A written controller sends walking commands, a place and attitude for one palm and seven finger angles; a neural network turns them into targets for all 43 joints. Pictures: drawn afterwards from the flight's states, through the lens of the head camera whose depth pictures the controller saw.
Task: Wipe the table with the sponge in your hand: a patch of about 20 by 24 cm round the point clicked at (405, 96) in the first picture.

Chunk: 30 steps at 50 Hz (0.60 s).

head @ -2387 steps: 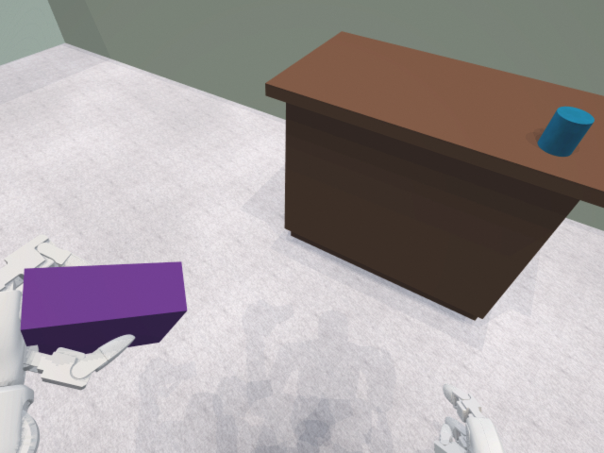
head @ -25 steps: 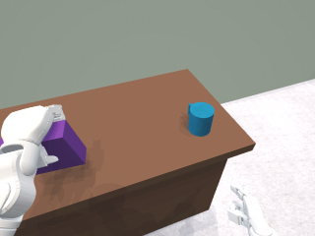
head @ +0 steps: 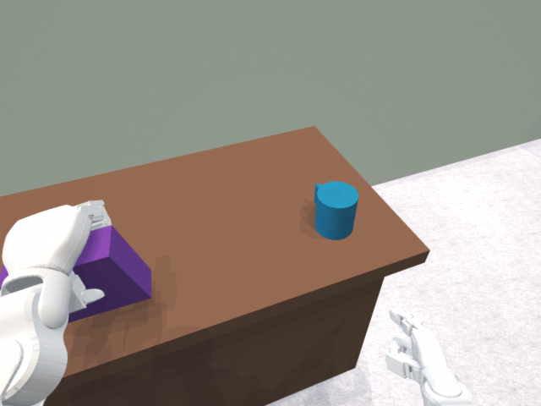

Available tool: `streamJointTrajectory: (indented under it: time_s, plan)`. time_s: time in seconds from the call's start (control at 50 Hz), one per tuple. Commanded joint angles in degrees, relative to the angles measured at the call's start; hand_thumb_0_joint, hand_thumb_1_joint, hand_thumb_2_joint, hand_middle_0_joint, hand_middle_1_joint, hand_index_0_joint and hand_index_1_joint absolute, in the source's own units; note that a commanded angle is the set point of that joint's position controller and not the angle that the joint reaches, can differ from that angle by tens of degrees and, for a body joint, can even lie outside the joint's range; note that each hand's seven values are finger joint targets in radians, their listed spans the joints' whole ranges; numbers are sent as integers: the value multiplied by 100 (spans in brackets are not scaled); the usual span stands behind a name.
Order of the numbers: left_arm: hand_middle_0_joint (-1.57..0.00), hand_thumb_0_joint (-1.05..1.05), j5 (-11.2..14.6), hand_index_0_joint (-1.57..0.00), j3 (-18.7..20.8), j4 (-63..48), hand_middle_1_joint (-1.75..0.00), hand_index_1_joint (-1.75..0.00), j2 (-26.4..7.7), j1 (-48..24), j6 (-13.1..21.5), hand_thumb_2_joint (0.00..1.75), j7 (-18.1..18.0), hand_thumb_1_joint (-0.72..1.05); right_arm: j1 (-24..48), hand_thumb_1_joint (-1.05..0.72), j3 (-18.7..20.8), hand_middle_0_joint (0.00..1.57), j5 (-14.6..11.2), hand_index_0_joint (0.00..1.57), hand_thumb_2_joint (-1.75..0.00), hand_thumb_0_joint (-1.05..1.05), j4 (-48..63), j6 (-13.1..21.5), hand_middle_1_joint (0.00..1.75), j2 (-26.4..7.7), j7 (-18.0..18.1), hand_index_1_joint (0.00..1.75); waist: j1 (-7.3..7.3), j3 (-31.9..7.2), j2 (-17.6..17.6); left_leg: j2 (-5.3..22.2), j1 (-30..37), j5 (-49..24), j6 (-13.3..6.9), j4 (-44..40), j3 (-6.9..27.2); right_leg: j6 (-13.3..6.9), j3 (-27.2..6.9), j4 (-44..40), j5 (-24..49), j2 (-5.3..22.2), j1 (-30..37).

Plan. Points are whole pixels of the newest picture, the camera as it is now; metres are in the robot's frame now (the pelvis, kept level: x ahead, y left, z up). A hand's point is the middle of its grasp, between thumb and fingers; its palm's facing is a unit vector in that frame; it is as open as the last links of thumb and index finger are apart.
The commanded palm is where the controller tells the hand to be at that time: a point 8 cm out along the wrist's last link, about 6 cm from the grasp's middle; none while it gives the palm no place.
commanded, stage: bring the sponge back beside the body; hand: left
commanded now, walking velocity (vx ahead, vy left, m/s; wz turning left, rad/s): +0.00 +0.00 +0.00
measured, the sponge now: (92, 284) +0.22 +0.31 +0.09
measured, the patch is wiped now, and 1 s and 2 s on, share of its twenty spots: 1.00 1.00 1.00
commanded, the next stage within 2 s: step back with the hand held close in 0.86 s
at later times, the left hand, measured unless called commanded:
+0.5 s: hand (101, 289) +0.19 +0.26 +0.13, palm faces +0.16 -0.17 -0.97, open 9.5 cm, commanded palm +0.16 +0.26 +0.20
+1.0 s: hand (114, 297) +0.19 +0.25 +0.12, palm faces +0.13 -0.18 -0.98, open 9.5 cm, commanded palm +0.16 +0.25 +0.19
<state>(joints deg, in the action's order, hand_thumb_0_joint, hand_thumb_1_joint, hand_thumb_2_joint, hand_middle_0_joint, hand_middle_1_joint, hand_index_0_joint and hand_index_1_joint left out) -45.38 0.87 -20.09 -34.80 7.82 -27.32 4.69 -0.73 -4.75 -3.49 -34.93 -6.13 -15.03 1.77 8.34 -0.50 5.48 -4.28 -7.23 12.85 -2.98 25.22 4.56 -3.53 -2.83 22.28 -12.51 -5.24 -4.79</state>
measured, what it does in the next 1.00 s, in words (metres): stands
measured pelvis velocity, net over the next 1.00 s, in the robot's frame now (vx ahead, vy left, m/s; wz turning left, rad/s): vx -0.01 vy -0.03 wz -0.02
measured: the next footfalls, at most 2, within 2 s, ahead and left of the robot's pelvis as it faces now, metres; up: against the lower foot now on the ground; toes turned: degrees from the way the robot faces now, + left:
right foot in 1.76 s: -0.19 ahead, -0.10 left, +0.00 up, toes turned +1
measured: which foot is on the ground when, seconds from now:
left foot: down 0.00-1.00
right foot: down 0.00-1.00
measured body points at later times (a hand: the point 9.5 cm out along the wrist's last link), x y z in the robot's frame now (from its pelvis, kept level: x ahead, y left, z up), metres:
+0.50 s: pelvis -0.01 -0.02 +0.00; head -0.05 -0.06 +0.44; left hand +0.18 +0.27 +0.18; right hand +0.25 -0.21 -0.06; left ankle +0.01 +0.09 -0.74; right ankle +0.00 -0.09 -0.74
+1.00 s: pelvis -0.01 -0.03 +0.00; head -0.06 -0.07 +0.44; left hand +0.18 +0.25 +0.17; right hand +0.24 -0.23 -0.06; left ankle +0.01 +0.09 -0.74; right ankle +0.00 -0.09 -0.74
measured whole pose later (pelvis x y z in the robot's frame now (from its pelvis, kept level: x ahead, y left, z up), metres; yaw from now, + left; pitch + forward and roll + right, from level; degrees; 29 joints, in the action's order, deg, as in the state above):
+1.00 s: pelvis -0.01 -0.03 +0.00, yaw -1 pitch -6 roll +0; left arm -45.1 -1.7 -20.9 -30.1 16.1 -27.7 0.8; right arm -1.8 -3.5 -3.1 -35.2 -4.6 -15.5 2.8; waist 7.0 -1.5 6.1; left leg -2.2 -7.0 13.5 -0.7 26.6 4.5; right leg -5.7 -2.8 24.0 -12.6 -7.4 -5.1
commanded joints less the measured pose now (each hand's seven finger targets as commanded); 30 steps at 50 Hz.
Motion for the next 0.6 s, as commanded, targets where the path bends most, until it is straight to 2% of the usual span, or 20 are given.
streamJointTrajectory:
  time_s: [0.0,0.02,0.04,0.06,0.12,0.14,0.16,0.2,0.22,0.24,0.26,0.3,0.34,0.36,0.4,0.44,0.46,0.5,0.54,0.58]
  plan:
    - [-120,0,-147,-120,882,-1063,-160,-160,-1193,-1053,-53,130,-313,10,1339,-90,240,20,4,20,-90,0,1048,255,30,-580,-3,30,-66,-841,125,204,43,-1277,22,-342,282,-192,-287,-274,985,182,144]
    - [-120,0,-136,-120,890,-1043,-160,-160,-1181,-972,-74,130,-292,10,1329,-90,257,20,8,20,-90,0,1038,239,30,-596,9,30,-65,-844,-33,209,37,-1297,2,-315,257,-176,-301,-262,1048,197,105]
    - [-120,0,-94,-120,862,-1209,-160,-160,-1132,-938,-102,130,-262,10,1541,-90,225,20,-26,20,-90,0,1113,289,30,-581,-6,30,-61,-839,65,214,53,-1208,-3,-340,307,-221,-450,-275,959,137,67]
    - [-120,0,-106,-120,847,-1120,-160,-160,-1105,-865,-106,130,-260,10,1393,-90,244,20,-10,20,-90,0,1071,283,30,-585,3,30,-74,-824,-61,222,-8,-1235,-8,-316,271,-182,-309,-225,988,183,104]
    - [-120,0,-141,-120,787,-1196,-160,-160,-1108,-768,-99,130,-230,10,1348,-90,244,20,9,20,-90,0,1100,254,30,-600,34,30,-100,-773,-186,199,3,-1218,-41,-269,244,-136,-317,-246,1021,219,46]
    - [-120,0,-177,-120,860,-1453,-160,-160,-1177,-843,-87,130,-241,10,1542,-90,229,20,-2,20,-90,0,1152,312,30,-590,32,30,-78,-860,-59,203,63,-1130,-55,-293,285,-191,-511,-257,924,144,42]
    - [-120,0,-206,-120,855,-1434,-160,-160,-1197,-919,-62,130,-284,10,1380,-90,236,20,18,20,-90,0,1154,321,30,-568,47,30,-77,-904,-114,194,28,-1122,-58,-259,254,-157,-384,-215,868,197,118]
    - [-120,0,-291,-120,922,-1375,-160,-160,-1261,-830,11,130,-336,10,1310,-90,247,20,54,20,-90,0,1111,316,30,-574,66,30,-72,-872,-169,177,66,-1134,-55,-231,233,-153,-404,-247,861,202,106]
    - [-120,0,-313,-120,942,-1414,-160,-160,-1300,-836,44,130,-371,10,1307,-90,257,20,62,20,-90,0,1122,308,30,-569,74,30,-62,-879,-111,154,77,-1107,-65,-207,210,-147,-435,-269,822,216,105]
    - [-120,0,-349,-120,1067,-1664,-160,-160,-1451,-931,72,130,-419,10,1512,-90,246,20,43,20,-90,0,1163,361,30,-576,63,30,-43,-920,159,159,131,-1001,-66,-233,263,-215,-665,-286,684,137,87]
    - [-120,0,-375,-120,998,-1598,-160,-160,-1332,-956,98,130,-484,10,1350,-90,257,20,64,20,-90,0,1137,369,30,-529,69,30,-38,-995,142,148,114,-1062,-57,-195,217,-192,-511,-227,714,183,179]
    - [-120,0,-356,-120,901,-1452,-160,-160,-1148,-650,122,130,-542,10,1276,-90,281,20,64,20,-90,0,1084,349,30,-537,46,30,-63,-856,122,151,129,-1062,-30,-194,201,-186,-515,-305,692,177,92]
    - [-120,0,-342,-120,980,-1582,-160,-160,-1190,-614,104,130,-590,10,1471,-90,283,20,54,20,-90,0,1130,383,30,-540,31,30,-19,-844,210,146,155,-964,-37,-208,238,-235,-709,-333,570,115,32]
    - [-120,0,-292,-120,794,-1487,-160,-160,-967,-572,90,130,-610,10,1360,-90,290,20,50,20,-90,0,1121,386,30,-515,35,30,-64,-816,104,148,106,-983,-39,-172,185,-187,-548,-311,589,173,47]
    - [-120,0,-230,-120,696,-1384,-160,-160,-834,-378,59,130,-610,10,1342,-90,298,20,47,20,-90,0,1099,369,30,-535,21,30,-92,-680,-21,160,63,-924,-24,-186,180,-154,-522,-359,556,189,-46]
    - [-120,0,-201,-120,698,-1475,-160,-160,-809,-359,10,130,-602,10,1556,-90,280,20,28,20,-90,0,1156,404,30,-540,25,30,-69,-601,85,154,88,-789,-39,-206,189,-193,-726,-422,352,149,-192]
    - [-120,0,-190,-120,584,-1446,-160,-160,-685,-360,15,130,-614,10,1420,-90,295,20,32,20,-90,0,1132,403,30,-527,26,30,-109,-611,-1,174,27,-782,-38,-202,163,-159,-561,-376,337,189,-140]
    - [-120,0,-187,-120,631,-1354,-160,-160,-765,-343,10,130,-624,10,1383,-90,290,20,49,20,-90,0,1102,387,30,-543,59,30,-109,-543,-195,161,3,-777,-46,-188,151,-134,-567,-409,349,206,-172]
    - [-120,0,-272,-120,819,-1527,-160,-160,-1042,-554,13,130,-640,10,1569,-90,275,20,42,20,-90,0,1134,403,30,-563,84,30,-85,-540,-88,158,61,-652,-54,-225,182,-179,-785,-465,110,160,-252]
    - [-120,0,-288,-120,767,-1343,-160,-160,-979,-583,44,130,-694,10,1404,-90,283,20,65,20,-90,0,1109,422,30,-528,119,30,-85,-552,-189,140,35,-680,-60,-179,123,-141,-647,-454,99,211,-218]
